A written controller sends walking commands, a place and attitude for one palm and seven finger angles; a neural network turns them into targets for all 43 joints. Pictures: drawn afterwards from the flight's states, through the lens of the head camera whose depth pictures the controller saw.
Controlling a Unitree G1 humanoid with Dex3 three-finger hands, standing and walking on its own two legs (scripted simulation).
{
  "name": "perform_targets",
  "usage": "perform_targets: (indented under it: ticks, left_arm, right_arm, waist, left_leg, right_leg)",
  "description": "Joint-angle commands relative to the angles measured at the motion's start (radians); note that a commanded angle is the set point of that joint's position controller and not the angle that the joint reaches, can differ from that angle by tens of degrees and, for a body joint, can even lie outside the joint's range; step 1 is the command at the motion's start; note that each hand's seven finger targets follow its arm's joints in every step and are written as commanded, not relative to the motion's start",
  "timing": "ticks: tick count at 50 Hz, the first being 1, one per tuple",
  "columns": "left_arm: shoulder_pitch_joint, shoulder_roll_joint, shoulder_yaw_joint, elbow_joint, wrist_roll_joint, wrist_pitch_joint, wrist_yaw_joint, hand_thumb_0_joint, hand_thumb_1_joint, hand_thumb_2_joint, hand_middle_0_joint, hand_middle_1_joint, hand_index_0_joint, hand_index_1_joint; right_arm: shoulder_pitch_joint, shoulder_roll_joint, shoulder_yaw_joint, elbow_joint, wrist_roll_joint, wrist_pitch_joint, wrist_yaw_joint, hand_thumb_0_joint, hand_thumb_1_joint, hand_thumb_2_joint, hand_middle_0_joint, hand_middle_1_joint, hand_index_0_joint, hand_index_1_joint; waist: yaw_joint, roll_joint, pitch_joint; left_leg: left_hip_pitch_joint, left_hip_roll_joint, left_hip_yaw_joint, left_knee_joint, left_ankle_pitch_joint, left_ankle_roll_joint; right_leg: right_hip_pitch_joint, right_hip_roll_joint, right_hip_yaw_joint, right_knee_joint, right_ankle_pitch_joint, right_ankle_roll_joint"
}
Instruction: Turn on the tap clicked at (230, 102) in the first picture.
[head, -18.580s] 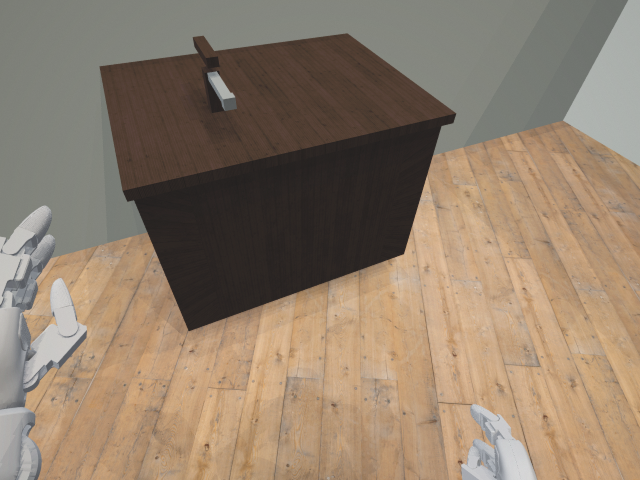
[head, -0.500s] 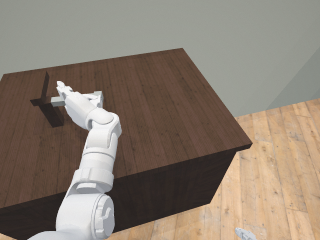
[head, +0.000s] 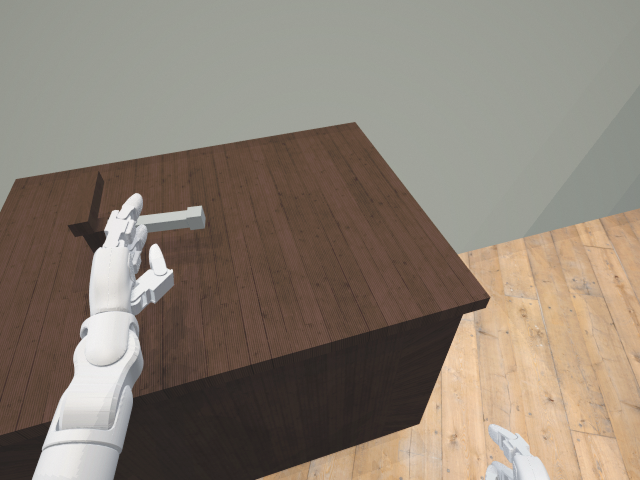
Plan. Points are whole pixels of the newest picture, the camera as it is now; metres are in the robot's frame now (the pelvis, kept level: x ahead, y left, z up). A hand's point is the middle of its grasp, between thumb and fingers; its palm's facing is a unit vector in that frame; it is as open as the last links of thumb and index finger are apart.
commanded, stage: draw the hand back beside the body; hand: left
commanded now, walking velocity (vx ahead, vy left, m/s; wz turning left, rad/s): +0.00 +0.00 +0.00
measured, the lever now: (196, 217) +0.51 +0.25 +0.05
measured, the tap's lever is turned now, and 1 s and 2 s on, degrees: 83 83 83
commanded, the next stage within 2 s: step back with the hand held close in 1.10 s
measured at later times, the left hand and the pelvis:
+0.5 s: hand (107, 316) +0.24 +0.24 +0.15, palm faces +0.32 -0.91 -0.28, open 7.6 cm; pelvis +0.00 +0.02 +0.01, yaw +0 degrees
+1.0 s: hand (34, 363) +0.18 +0.28 +0.16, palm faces +0.43 -0.84 -0.34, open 7.5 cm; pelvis -0.01 +0.03 +0.00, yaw +2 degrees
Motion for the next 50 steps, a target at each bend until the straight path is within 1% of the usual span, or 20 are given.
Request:
perform_targets:
  ticks: [1, 2, 4, 6, 8, 11, 12, 15, 17, 20, 23, 25, 29, 32, 39, 40, 41, 42, 44, 50]
  left_arm:
    - [-0.355, 0.139, -0.006, -0.308, 0.013, -0.152, -0.042, 0.0, 0.9, 0.9, -0.17, -0.21, -0.17, -0.21]
    - [-0.332, 0.117, -0.024, -0.294, 0.013, -0.158, -0.046, 0.0, 0.9, 0.9, -0.171, -0.213, -0.171, -0.213]
    - [-0.262, 0.12, -0.011, -0.278, 0.01, -0.168, -0.052, 0.0, 0.9, 0.9, -0.173, -0.219, -0.173, -0.219]
    - [-0.203, 0.141, 0.02, -0.286, 0.012, -0.175, -0.059, 0.0, 0.9, 0.9, -0.175, -0.225, -0.175, -0.225]
    - [-0.187, 0.147, 0.028, -0.332, 0.008, -0.185, -0.064, 0.0, 0.9, 0.9, -0.177, -0.231, -0.177, -0.231]
    - [-0.111, 0.209, 0.11, -0.367, 0.006, -0.185, -0.063, 0.0, 0.9, 0.9, -0.18, -0.24, -0.18, -0.24]
    - [-0.1, 0.177, 0.088, -0.389, 0.005, -0.185, -0.067, 0.0, 0.9, 0.9, -0.181, -0.243, -0.181, -0.243]
    - [-0.057, 0.193, 0.107, -0.45, 0.002, -0.181, -0.068, 0.0, 0.9, 0.9, -0.184, -0.252, -0.184, -0.252]
    - [-0.009, 0.182, 0.108, -0.476, 0.002, -0.176, -0.069, 0.0, 0.9, 0.9, -0.186, -0.258, -0.186, -0.258]
    - [0.058, 0.184, 0.12, -0.509, -0.002, -0.168, -0.069, 0.0, 0.9, 0.9, -0.189, -0.267, -0.189, -0.267]
    - [0.091, 0.165, 0.105, -0.566, 0.005, -0.168, -0.07, 0.0, 0.9, 0.9, -0.192, -0.276, -0.192, -0.276]
    - [0.135, 0.173, 0.12, -0.586, 0.004, -0.164, -0.066, 0.0, 0.9, 0.9, -0.194, -0.282, -0.194, -0.282]
    - [0.202, 0.185, 0.145, -0.623, 0.005, -0.165, -0.062, 0.0, 0.9, 0.9, -0.198, -0.294, -0.198, -0.294]
    - [0.247, 0.2, 0.169, -0.665, 0.007, -0.168, -0.056, 0.0, 0.9, 0.9, -0.2, -0.3, -0.2, -0.3]
    - [0.408, 0.216, 0.224, -0.731, 0.001, -0.169, -0.053, 0.0, 0.9, 0.9, -0.2, -0.3, -0.2, -0.3]
    - [0.416, 0.216, 0.226, -0.75, -0.002, -0.168, -0.055, 0.0, 0.9, 0.9, -0.2, -0.3, -0.2, -0.3]
    - [0.431, 0.225, 0.241, -0.755, -0.001, -0.166, -0.053, 0.0, 0.9, 0.9, -0.2, -0.3, -0.2, -0.3]
    - [0.4, 0.201, 0.212, -0.754, 0.002, -0.166, -0.054, 0.0, 0.9, 0.9, -0.2, -0.3, -0.2, -0.3]
    - [0.381, 0.196, 0.203, -0.724, 0.002, -0.162, -0.052, 0.0, 0.9, 0.9, -0.2, -0.3, -0.2, -0.3]
    - [0.353, 0.212, 0.212, -0.744, 0.006, -0.168, -0.044, 0.0, 0.9, 0.9, -0.2, -0.3, -0.2, -0.3]
  right_arm:
    - [-0.167, -0.088, -0.017, -0.144, -0.004, -0.089, -0.005, 0.0, -0.9, -0.9, 0.2, 0.3, 0.2, 0.3]
    - [-0.161, -0.088, -0.014, -0.139, -0.005, -0.093, -0.005, 0.0, -0.9, -0.9, 0.2, 0.3, 0.2, 0.3]
    - [-0.168, -0.095, -0.017, -0.138, -0.007, -0.097, -0.007, 0.0, -0.9, -0.9, 0.2, 0.3, 0.2, 0.3]
    - [-0.178, -0.097, -0.014, -0.133, -0.007, -0.092, -0.006, 0.0, -0.9, -0.9, 0.2, 0.3, 0.2, 0.3]
    - [-0.188, -0.091, -0.009, -0.143, -0.009, -0.088, -0.005, 0.0, -0.9, -0.9, 0.2, 0.3, 0.2, 0.3]
    - [-0.198, -0.09, -0.006, -0.141, -0.013, -0.082, -0.01, 0.0, -0.9, -0.9, 0.2, 0.3, 0.2, 0.3]
    - [-0.201, -0.083, -0.003, -0.149, -0.014, -0.08, -0.011, 0.0, -0.9, -0.9, 0.2, 0.3, 0.2, 0.3]
    - [-0.21, -0.08, 0.001, -0.16, -0.018, -0.088, -0.01, 0.0, -0.9, -0.9, 0.2, 0.3, 0.2, 0.3]
    - [-0.209, -0.076, 0.005, -0.162, -0.02, -0.085, -0.011, 0.0, -0.9, -0.9, 0.2, 0.3, 0.2, 0.3]
    - [-0.214, -0.079, 0.003, -0.166, -0.023, -0.092, -0.01, 0.0, -0.9, -0.9, 0.2, 0.3, 0.2, 0.3]
    - [-0.215, -0.078, 0.004, -0.164, -0.023, -0.099, -0.007, 0.0, -0.9, -0.9, 0.2, 0.3, 0.2, 0.3]
    - [-0.215, -0.083, 0.003, -0.164, -0.026, -0.106, -0.007, 0.0, -0.9, -0.9, 0.2, 0.3, 0.2, 0.3]
    - [-0.22, -0.086, 0.0, -0.159, -0.028, -0.111, -0.008, 0.0, -0.9, -0.9, 0.2, 0.3, 0.2, 0.3]
    - [-0.215, -0.085, 0.002, -0.157, -0.029, -0.117, -0.009, 0.0, -0.9, -0.9, 0.2, 0.3, 0.2, 0.3]
    - [-0.207, -0.088, -0.007, -0.159, -0.03, -0.13, -0.006, 0.0, -0.9, -0.9, 0.2, 0.3, 0.2, 0.3]
    - [-0.207, -0.09, -0.008, -0.163, -0.03, -0.131, -0.005, 0.0, -0.9, -0.9, 0.2, 0.3, 0.2, 0.3]
    - [-0.21, -0.089, -0.007, -0.16, -0.03, -0.131, -0.006, 0.0, -0.9, -0.9, 0.2, 0.3, 0.2, 0.3]
    - [-0.209, -0.087, -0.004, -0.158, -0.029, -0.132, -0.007, 0.0, -0.9, -0.9, 0.2, 0.3, 0.2, 0.3]
    - [-0.211, -0.091, -0.007, -0.156, -0.029, -0.137, -0.012, 0.0, -0.9, -0.9, 0.2, 0.3, 0.2, 0.3]
    - [-0.215, -0.093, -0.006, -0.155, -0.032, -0.15, -0.018, 0.0, -0.9, -0.9, 0.2, 0.3, 0.2, 0.3]
  waist:
    - [-0.008, 0.007, -0.11]
    - [-0.008, -0.002, -0.111]
    - [0.001, -0.093, -0.115]
    - [0.015, -0.045, -0.109]
    - [0.021, -0.038, -0.108]
    - [0.038, -0.028, -0.113]
    - [0.036, -0.017, -0.112]
    - [0.043, -0.016, -0.103]
    - [0.045, 0.026, -0.102]
    - [0.047, -0.038, -0.099]
    - [0.044, 0.017, -0.092]
    - [0.049, -0.016, -0.086]
    - [0.054, -0.017, -0.071]
    - [0.058, 0.043, -0.061]
    - [0.065, 0.004, -0.06]
    - [0.065, -0.002, -0.062]
    - [0.065, 0.04, -0.053]
    - [0.056, 0.043, -0.041]
    - [0.051, 0.005, -0.014]
    - [0.06, 0.017, -0.048]
  left_leg:
    - [0.188, -0.042, 0.021, -0.053, 0.167, 0.088]
    - [0.191, -0.044, 0.018, -0.058, 0.158, 0.089]
    - [0.19, -0.041, 0.013, -0.068, 0.167, 0.093]
    - [0.189, -0.043, 0.011, -0.08, 0.177, 0.091]
    - [0.183, -0.043, 0.009, -0.09, 0.167, 0.087]
    - [0.178, -0.039, 0.006, -0.097, 0.196, 0.085]
    - [0.182, -0.039, 0.01, -0.096, 0.198, 0.083]
    - [0.18, -0.035, 0.005, -0.101, 0.205, 0.082]
    - [0.184, -0.035, 0.005, -0.105, 0.208, 0.079]
    - [0.185, -0.028, 0.002, -0.101, 0.224, 0.082]
    - [0.193, -0.028, 0.0, -0.102, 0.233, 0.078]
    - [0.184, -0.026, -0.003, -0.1, 0.241, 0.079]
    - [0.175, -0.025, -0.01, -0.097, 0.236, 0.077]
    - [0.162, -0.03, -0.017, -0.097, 0.214, 0.073]
    - [0.144, -0.023, -0.019, -0.077, 0.237, 0.074]
    - [0.138, -0.021, -0.023, -0.08, 0.236, 0.073]
    - [0.137, -0.024, -0.022, -0.08, 0.232, 0.073]
    - [0.136, -0.025, -0.02, -0.077, 0.216, 0.072]
    - [0.129, -0.023, -0.023, -0.075, 0.183, 0.075]
    - [0.138, -0.029, -0.034, -0.081, 0.163, 0.077]
  right_leg:
    - [-0.079, -0.053, 0.029, -0.149, 0.315, 0.036]
    - [-0.073, -0.051, 0.025, -0.146, 0.302, 0.035]
    - [-0.055, -0.052, 0.022, -0.148, 0.313, 0.039]
    - [-0.041, -0.059, 0.022, -0.152, 0.316, 0.035]
    - [-0.029, -0.061, 0.022, -0.155, 0.298, 0.035]
    - [-0.001, -0.063, 0.021, -0.161, 0.321, 0.031]
    - [-0.001, -0.061, 0.016, -0.159, 0.319, 0.03]
    - [0.004, -0.062, 0.016, -0.163, 0.32, 0.029]
    - [0.006, -0.061, 0.013, -0.168, 0.309, 0.027]
    - [0.006, -0.061, 0.013, -0.171, 0.324, 0.03]
    - [0.002, -0.062, 0.012, -0.167, 0.322, 0.026]
    - [0.005, -0.061, 0.008, -0.165, 0.329, 0.027]
    - [0.0, -0.059, 0.006, -0.168, 0.313, 0.025]
    - [-0.002, -0.058, 0.008, -0.172, 0.282, 0.02]
    - [-0.001, -0.059, 0.003, -0.16, 0.312, 0.021]
    - [0.002, -0.061, 0.001, -0.155, 0.31, 0.022]
    - [-0.003, -0.062, 0.005, -0.158, 0.301, 0.02]
    - [-0.018, -0.06, 0.004, -0.161, 0.285, 0.02]
    - [-0.041, -0.06, 0.003, -0.168, 0.254, 0.026]
    - [-0.027, -0.064, 0.006, -0.161, 0.226, 0.022]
